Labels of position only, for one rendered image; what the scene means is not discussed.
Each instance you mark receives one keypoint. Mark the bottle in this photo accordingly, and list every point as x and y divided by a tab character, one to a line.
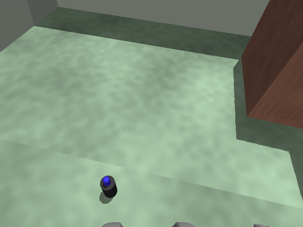
108	186

